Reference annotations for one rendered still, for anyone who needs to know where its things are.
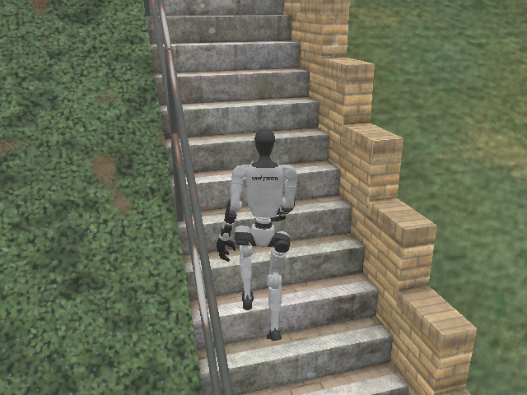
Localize stairs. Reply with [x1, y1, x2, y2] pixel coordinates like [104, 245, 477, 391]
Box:
[146, 0, 409, 395]

